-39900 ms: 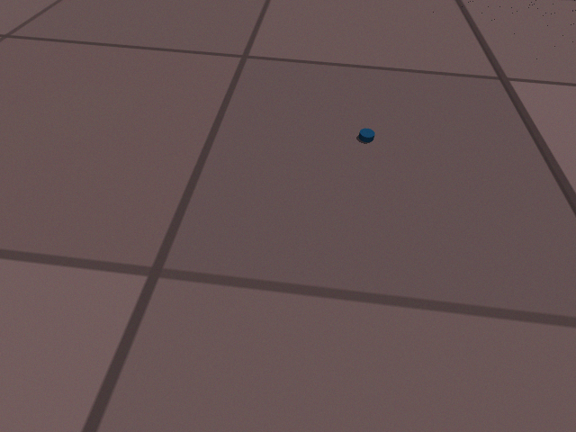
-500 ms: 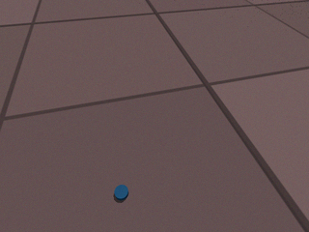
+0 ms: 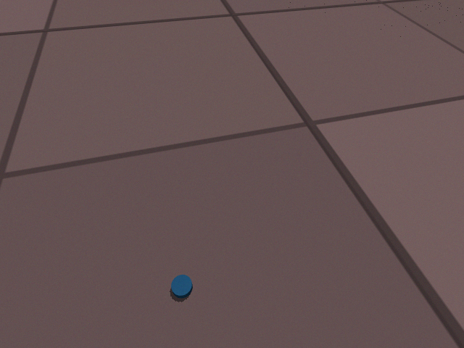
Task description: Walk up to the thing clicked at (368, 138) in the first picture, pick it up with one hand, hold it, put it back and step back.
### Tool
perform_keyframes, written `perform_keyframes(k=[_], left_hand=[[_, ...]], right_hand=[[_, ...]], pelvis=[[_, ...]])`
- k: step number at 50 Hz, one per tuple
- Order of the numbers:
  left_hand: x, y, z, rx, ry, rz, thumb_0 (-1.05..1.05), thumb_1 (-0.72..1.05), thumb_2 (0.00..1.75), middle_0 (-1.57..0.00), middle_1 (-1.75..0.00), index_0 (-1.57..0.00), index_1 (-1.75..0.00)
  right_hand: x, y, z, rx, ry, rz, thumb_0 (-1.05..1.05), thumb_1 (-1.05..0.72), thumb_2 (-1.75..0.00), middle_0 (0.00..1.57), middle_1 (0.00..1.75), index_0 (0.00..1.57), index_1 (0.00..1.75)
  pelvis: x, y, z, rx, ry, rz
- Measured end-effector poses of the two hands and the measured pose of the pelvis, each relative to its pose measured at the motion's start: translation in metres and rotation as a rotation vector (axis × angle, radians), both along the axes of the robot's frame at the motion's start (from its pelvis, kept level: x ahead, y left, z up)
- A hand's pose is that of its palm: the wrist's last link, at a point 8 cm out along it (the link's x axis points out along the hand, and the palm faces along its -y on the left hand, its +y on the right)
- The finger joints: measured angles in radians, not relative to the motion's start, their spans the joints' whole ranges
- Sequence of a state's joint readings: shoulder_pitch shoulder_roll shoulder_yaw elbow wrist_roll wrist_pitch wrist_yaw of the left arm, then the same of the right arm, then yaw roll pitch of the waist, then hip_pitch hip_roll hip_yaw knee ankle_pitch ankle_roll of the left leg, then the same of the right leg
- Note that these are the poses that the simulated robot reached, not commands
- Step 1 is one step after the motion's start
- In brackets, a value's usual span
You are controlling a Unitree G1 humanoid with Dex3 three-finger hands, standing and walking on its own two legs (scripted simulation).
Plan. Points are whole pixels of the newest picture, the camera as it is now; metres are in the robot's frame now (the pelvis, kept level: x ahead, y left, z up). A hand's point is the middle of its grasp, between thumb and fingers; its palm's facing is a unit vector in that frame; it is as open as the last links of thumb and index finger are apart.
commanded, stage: stand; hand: left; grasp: from above
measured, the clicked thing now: (182, 286) +0.48 +0.19 -0.77
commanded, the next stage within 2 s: rise first in 0.60 s
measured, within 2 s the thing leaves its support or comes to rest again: neither
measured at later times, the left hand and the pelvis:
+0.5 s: hand out of the picture +0.08 +0.26 -0.16, palm faces -0.03 -0.94 -0.35, open 7.4 cm; pelvis +0.00 +0.00 +0.00, yaw +0 degrees
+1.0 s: hand out of the picture +0.16 +0.26 -0.17, palm faces -0.04 -0.93 -0.37, open 10.0 cm; pelvis -0.01 +0.01 -0.02, yaw -1 degrees
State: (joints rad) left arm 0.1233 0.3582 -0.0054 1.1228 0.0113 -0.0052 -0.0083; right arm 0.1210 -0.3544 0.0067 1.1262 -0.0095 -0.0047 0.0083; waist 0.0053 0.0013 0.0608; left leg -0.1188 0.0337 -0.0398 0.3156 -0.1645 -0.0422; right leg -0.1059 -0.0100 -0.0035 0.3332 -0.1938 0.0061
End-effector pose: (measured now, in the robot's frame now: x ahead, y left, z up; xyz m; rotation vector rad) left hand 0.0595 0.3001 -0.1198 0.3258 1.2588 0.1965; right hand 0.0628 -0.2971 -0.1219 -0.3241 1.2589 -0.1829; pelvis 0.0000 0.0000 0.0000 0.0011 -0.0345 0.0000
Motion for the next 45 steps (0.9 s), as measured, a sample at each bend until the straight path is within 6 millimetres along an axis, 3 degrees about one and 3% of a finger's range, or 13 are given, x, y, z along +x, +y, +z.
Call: perform_keyframes(k=[20,36,40,45], left_hand=[[0.010,0.000,0.001,0.001,-0.021,-0.007,0.01,0.91,0.90,-0.21,-0.30,-0.20,-0.30],[0.005,0.001,0.002,0.004,-0.015,-0.004,0.01,0.91,0.90,-0.21,-0.30,-0.20,-0.30],[0.026,-0.005,0.001,-0.006,-0.111,0.029,0.01,0.84,0.91,-0.21,-0.37,-0.19,-0.37],[0.068,-0.005,-0.007,-0.014,-0.155,-0.034,0.01,0.61,0.93,-0.19,-0.57,-0.17,-0.58]], right_hand=[[0.007,0.001,0.001,-0.001,-0.018,-0.002,0.01,-0.90,-0.90,0.20,0.30,0.21,0.30],[0.004,0.000,0.001,0.001,-0.016,-0.003,0.01,-0.90,-0.90,0.20,0.30,0.21,0.30],[0.011,0.009,0.000,0.009,-0.109,-0.004,0.01,-0.92,-0.90,0.20,0.30,0.21,0.30],[0.017,0.027,-0.006,0.037,-0.172,-0.016,0.01,-0.93,-0.90,0.20,0.30,0.21,0.30]], pelvis=[[0.004,0.001,0.000,0.000,-0.003,-0.004],[0.001,0.001,0.000,0.000,-0.004,-0.002],[-0.005,0.002,-0.005,-0.002,0.037,0.009],[-0.013,0.001,-0.014,-0.003,0.107,0.003]])
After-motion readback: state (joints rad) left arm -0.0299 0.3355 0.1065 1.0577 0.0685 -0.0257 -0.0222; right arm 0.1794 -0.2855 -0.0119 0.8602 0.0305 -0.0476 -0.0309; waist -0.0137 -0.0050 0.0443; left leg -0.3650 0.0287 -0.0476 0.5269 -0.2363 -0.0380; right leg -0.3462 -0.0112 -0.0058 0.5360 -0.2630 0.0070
